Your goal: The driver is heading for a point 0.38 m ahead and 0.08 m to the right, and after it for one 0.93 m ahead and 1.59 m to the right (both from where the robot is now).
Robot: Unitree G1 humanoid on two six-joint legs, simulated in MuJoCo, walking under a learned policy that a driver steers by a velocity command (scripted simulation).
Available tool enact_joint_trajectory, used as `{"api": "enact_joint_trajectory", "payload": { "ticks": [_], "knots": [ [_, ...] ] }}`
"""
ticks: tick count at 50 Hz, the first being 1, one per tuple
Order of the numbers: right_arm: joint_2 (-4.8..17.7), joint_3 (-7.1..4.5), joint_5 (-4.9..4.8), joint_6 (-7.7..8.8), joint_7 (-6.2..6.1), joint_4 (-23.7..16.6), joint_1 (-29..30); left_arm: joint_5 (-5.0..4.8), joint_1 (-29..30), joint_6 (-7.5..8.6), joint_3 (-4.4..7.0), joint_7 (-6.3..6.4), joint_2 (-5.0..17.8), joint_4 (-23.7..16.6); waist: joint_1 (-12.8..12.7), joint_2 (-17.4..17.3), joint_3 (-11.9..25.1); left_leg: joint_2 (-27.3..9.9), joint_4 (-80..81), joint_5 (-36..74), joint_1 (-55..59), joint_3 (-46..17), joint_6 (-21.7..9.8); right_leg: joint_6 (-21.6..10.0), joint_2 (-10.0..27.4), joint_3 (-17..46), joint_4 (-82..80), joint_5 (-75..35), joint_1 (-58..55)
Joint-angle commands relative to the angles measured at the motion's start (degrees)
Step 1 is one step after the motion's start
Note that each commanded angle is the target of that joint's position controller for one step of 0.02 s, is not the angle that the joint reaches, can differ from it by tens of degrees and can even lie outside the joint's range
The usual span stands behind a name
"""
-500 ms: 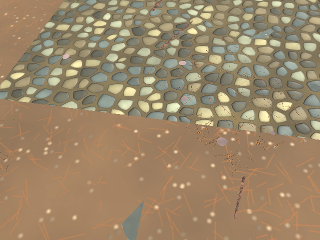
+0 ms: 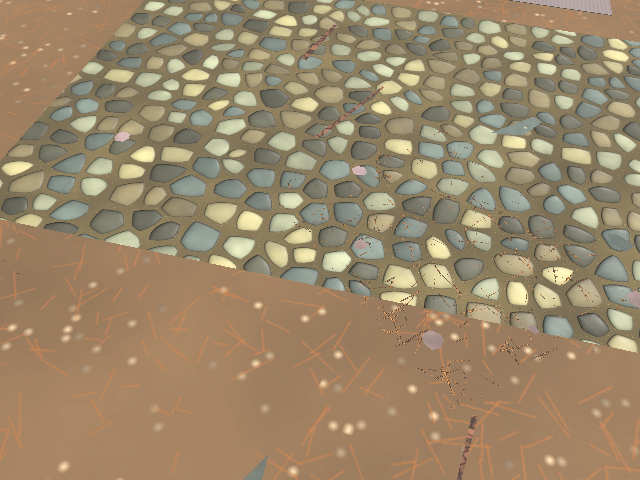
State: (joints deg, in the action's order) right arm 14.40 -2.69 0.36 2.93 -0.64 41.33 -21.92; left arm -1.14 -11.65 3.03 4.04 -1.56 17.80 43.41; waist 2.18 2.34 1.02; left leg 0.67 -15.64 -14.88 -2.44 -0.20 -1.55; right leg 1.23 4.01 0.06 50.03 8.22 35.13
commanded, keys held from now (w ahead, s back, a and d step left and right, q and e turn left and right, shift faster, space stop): w+e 0.28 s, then e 0.24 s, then no key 0.02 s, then e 0.46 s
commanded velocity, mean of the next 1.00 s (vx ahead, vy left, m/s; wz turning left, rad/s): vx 0.23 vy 0.00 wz -0.49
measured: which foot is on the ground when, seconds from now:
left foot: down 0.00-0.24, up 0.26-0.66, down 0.68-1.00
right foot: up 0.00-0.20, down 0.22-0.68, up 0.70-1.00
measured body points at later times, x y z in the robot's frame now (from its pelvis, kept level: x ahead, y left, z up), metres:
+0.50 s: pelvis +0.23 -0.09 +0.00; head +0.27 -0.11 +0.44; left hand +0.39 +0.17 -0.10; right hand +0.34 -0.39 -0.10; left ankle +0.39 +0.06 -0.68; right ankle +0.21 -0.16 -0.75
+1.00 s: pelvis +0.34 -0.09 -0.01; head +0.38 -0.12 +0.44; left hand +0.62 +0.06 -0.11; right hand +0.33 -0.41 -0.11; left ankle +0.46 -0.03 -0.75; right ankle +0.27 -0.21 -0.70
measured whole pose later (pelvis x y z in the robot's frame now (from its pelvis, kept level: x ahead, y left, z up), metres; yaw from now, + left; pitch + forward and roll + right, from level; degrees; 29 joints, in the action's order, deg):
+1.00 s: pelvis +0.34 -0.09 -0.01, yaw -34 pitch +1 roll +1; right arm 14.9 -3.0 1.1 -0.4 -1.9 38.9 -6.9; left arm -1.0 -11.1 -4.3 4.1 1.2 17.7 37.1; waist 0.6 1.0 -4.4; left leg -2.1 -24.9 -7.4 -18.5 5.8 -1.2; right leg 4.4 2.4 1.2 52.3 23.2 26.8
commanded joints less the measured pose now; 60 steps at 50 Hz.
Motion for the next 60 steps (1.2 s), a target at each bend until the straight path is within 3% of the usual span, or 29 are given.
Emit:
{"api": "enact_joint_trajectory", "payload": {
  "ticks": [1, 7, 9, 10, 11, 12, 13, 14, 15, 16, 17, 22, 25, 29, 33, 34, 35, 36, 37, 39, 41, 43, 50, 54, 55, 56, 57, 58, 60],
  "knots": [
    [9.89, -2.89, -0.18, 1.57, -0.07, -2.91, 1.93, -0.23, 9.3, 0.79, -0.78, -0.79, 0.71, -5.96, 2.0, -8.71, -5.09, -13.14, 8.71, 6.18, -1.26, -4.91, -8.9, 0.45, 0.28, 0.22, -7.8, -5.54, 3.91],
    [12.26, -4.06, -1.55, 1.26, 0.14, -0.08, 0.62, -0.26, 12.31, 0.45, -0.9, -2.08, 2.49, -8.92, 1.93, -7.31, -7.65, -17.32, 6.44, 11.0, 3.44, -0.72, -7.53, -4.18, -0.54, -0.85, -14.81, -1.75, 1.97],
    [13.67, -4.41, -1.47, 0.6, -0.17, -0.15, 1.95, 0.01, 7.88, 0.41, 0.11, -2.1, 4.42, -8.71, -1.35, -7.77, -3.52, -16.24, -2.3, 32.41, 4.21, 2.75, -5.65, -6.56, -4.09, -4.5, -16.16, 0.99, -7.14],
    [13.36, -4.21, -1.33, 0.13, -0.5, -0.35, 2.17, 0.0, 0.24, 0.28, 1.51, -1.82, 6.51, -6.78, -5.31, -6.76, 1.59, -13.87, -13.4, 42.95, 2.02, 6.23, -3.84, -8.0, -6.98, -6.21, -17.56, 0.04, -18.2],
    [11.79, -3.42, -0.56, 0.14, -1.01, -1.04, 0.81, -0.47, -9.19, 0.0, 3.32, -1.15, 10.09, -4.61, -9.15, -4.31, 7.61, -11.45, -27.73, 40.09, -7.34, 8.14, -1.37, -10.1, -6.31, -2.02, -17.02, 0.16, -34.26],
    [6.03, -1.21, 0.82, 1.22, -0.66, -4.85, -2.61, -0.53, -14.49, -0.06, 4.96, -0.46, 17.59, -4.47, -7.71, 11.7, 14.39, -2.12, -52.63, 6.92, -32.21, 8.05, 3.77, -20.47, 9.9, 29.75, -22.41, 13.53, -54.69],
    [6.59, -0.84, 0.18, 3.24, -0.13, -4.11, -0.25, -0.6, -15.06, 0.4, 3.48, -0.56, 13.89, -5.39, -8.77, 10.04, 21.06, 1.95, -61.26, -16.43, -39.46, -4.73, 3.48, -23.1, 14.94, 49.06, -33.62, 21.42, -58.3],
    [10.77, -1.93, -2.29, 4.4, 0.66, -5.63, 4.83, 0.01, -12.33, 0.7, 2.45, -0.51, 10.82, -5.41, -9.35, 6.67, 12.86, -1.41, -63.45, -12.44, -45.14, -6.48, 2.22, -20.1, 14.06, 41.65, -34.99, 21.07, -53.22],
    [10.67, -1.59, -2.33, 5.07, 0.67, -6.31, 7.49, 0.39, -8.53, 0.79, 2.07, -0.36, 9.87, -6.21, -7.61, 2.51, 6.92, -3.75, -60.46, -8.27, -44.22, -5.35, 1.28, -18.56, 12.12, 34.15, -34.4, 11.95, -44.63],
    [10.46, -1.74, -0.73, 5.18, 0.19, -6.24, 8.37, 0.68, -4.51, 0.64, 1.74, -0.23, 8.77, -7.1, -5.11, -1.19, 3.01, -5.56, -55.92, -5.38, -41.47, -4.72, 1.51, -17.34, 9.82, 27.67, -33.77, 0.27, -36.39],
    [10.81, -2.2, 0.25, 4.59, -0.17, -6.02, 7.67, 1.29, -1.58, 0.6, 1.24, -0.02, 7.45, -8.2, -2.77, -0.47, 1.66, -6.94, -52.92, -3.69, -36.65, -4.74, 1.95, -16.57, 7.71, 22.44, -34.08, -11.21, -29.93],
    [7.5, -1.43, 1.27, 1.45, -1.04, -5.49, 6.86, 1.05, 0.58, 0.33, 1.85, 1.53, 8.76, -7.51, -0.04, 0.71, 1.86, -3.71, -41.83, 2.44, -29.93, -2.04, 6.23, -16.57, 2.83, 12.06, -33.21, -35.52, -18.44],
    [5.76, -0.62, 0.91, 1.25, -0.85, -6.78, 12.79, -0.13, -1.08, -1.32, 2.08, 2.71, 8.78, -6.23, -2.18, 2.25, 3.52, -1.13, -29.49, 11.66, -27.19, -2.41, 6.86, -13.34, 0.2, 11.24, -30.52, -30.32, -18.77],
    [6.9, -0.86, -0.04, 1.38, 0.28, -7.7, 18.17, -0.19, -3.32, -3.11, 2.19, 3.6, 8.69, -5.26, -4.44, 3.22, 4.16, 0.8, -19.31, 14.41, -25.37, -4.28, 6.27, -11.89, 2.0, 17.26, -27.02, -22.19, -23.32],
    [9.17, -2.25, 0.51, 2.57, 0.44, -7.06, 14.2, -0.1, -0.03, -3.76, 1.81, 3.76, 7.1, -6.85, -0.78, 4.54, 3.82, 0.31, -7.28, 16.52, -17.48, -4.97, 2.32, -8.94, -0.1, 23.46, -18.23, -15.32, -25.83],
    [11.82, -2.79, 1.44, 2.87, -0.1, -7.31, 11.95, 0.62, -0.6, -3.48, 1.0, 3.58, 4.62, -8.04, -0.6, 0.2, 8.11, -7.37, -7.3, 29.23, -7.02, -10.24, -0.91, -6.46, -3.73, 20.69, -9.9, -7.41, -21.89],
    [14.2, -2.97, 2.63, 2.14, -0.74, -8.26, 11.83, 1.5, -8.77, -3.16, 0.19, 3.4, 1.65, -7.61, -4.77, -13.9, 12.79, -20.62, -10.3, 52.02, 7.3, -23.63, -9.0, -2.64, -11.42, 13.96, 3.15, 26.01, -10.33],
    [12.19, -3.06, 1.59, 0.86, -0.56, -6.79, 8.59, 0.55, -12.23, -3.36, 0.61, 3.21, 5.55, -7.26, -4.33, -19.62, 16.66, -28.02, -8.08, 42.78, 10.12, -36.36, -16.03, -0.08, -10.72, 10.12, 14.11, 34.65, -2.85],
    [9.2, -2.25, 0.57, 0.33, -0.55, -7.8, 10.06, 0.0, -10.13, -4.11, 2.08, 3.34, 9.92, -6.01, -3.01, -11.88, 12.44, -24.48, -7.15, 33.08, 6.4, -32.13, -14.74, 1.93, -8.02, 10.35, 20.04, 30.28, -0.88],
    [6.93, -1.43, 0.64, -0.9, -0.8, -8.53, 14.22, -0.42, -5.03, -6.23, 2.71, 3.9, 9.87, -6.4, -2.68, -7.44, 6.45, -17.92, -5.5, 21.55, -1.78, -19.94, -10.5, 4.07, -5.59, 7.92, 22.67, 22.91, 0.02],
    [7.96, -1.65, 1.14, -1.62, -1.16, -8.27, 16.82, -0.45, -4.35, -7.15, 2.17, 3.88, 6.94, -7.34, -3.5, -9.83, 2.76, -13.83, -2.34, 17.23, -9.63, -12.08, -9.73, 4.71, -4.55, 4.61, 19.57, 18.3, -3.37],
    [7.9, -1.89, 1.41, -1.92, -1.49, -7.69, 16.51, -0.34, -4.01, -7.06, 1.67, 3.85, 4.75, -8.02, -2.9, -11.73, 3.37, -13.4, -1.33, 17.85, -9.24, -8.54, -10.78, 4.92, -4.27, 2.43, 15.09, 17.15, -4.83],
    [11.06, -3.4, 0.29, -2.85, -1.34, -6.07, 17.2, 0.28, -0.62, -6.7, 1.22, 2.19, 4.43, -10.63, -1.44, -11.85, 5.63, -17.69, -1.19, 15.78, -8.25, -3.94, -12.15, 2.14, -1.19, -0.73, -1.45, 13.59, -12.76],
    [11.3, -3.68, -1.46, -3.3, -1.06, -4.71, 17.74, 0.44, -4.96, -6.79, 2.08, 1.21, 4.85, -9.63, -4.35, -10.49, 5.19, -17.18, -7.14, 10.84, -10.73, -0.27, -7.5, -2.36, -3.55, -3.95, -17.63, 5.72, -22.11],
    [9.47, -3.39, -1.58, -3.51, -0.95, -3.37, 15.17, 0.71, -7.06, -6.72, 2.76, 1.45, 6.3, -8.96, -4.56, -6.74, 3.95, -14.79, -12.93, 4.87, -15.32, 2.97, -3.32, -4.57, -3.6, -1.09, -23.35, 1.72, -26.82],
    [5.85, -2.49, 0.2, -3.72, -0.57, -3.7, 13.5, 0.74, -7.94, -6.53, 4.2, 2.48, 12.13, -9.83, -2.91, 9.35, 1.95, -7.68, -29.49, -10.55, -28.27, 9.74, 3.32, -9.99, 9.12, 18.03, -30.31, -10.46, -32.73],
    [6.69, -2.59, 1.02, -3.37, -1.07, -7.24, 18.49, 2.3, -5.55, -5.59, 4.64, 2.5, 16.38, -12.16, -4.17, 15.68, 0.72, -0.32, -41.82, -23.41, -38.2, 3.53, 5.75, -20.82, 18.37, 31.84, -32.06, -16.95, -28.68],
    [8.72, -3.28, 0.42, -3.23, -1.48, -7.54, 21.65, 3.4, -4.95, -4.37, 4.03, 2.25, 13.6, -12.16, -5.99, 10.02, 2.02, -1.23, -48.53, -21.26, -38.23, -2.16, 4.99, -21.26, 16.41, 29.49, -33.53, -10.94, -26.89],
    [9.35, -4.1, 0.07, -3.52, -2.07, -5.2, 18.78, 1.67, 0.51, -3.39, 2.97, 2.52, 9.96, -12.19, -2.54, 5.05, 1.03, -2.68, -49.13, -11.17, -37.96, -3.99, 4.25, -14.41, 10.14, 21.74, -32.13, -5.37, -26.51]
  ]
}}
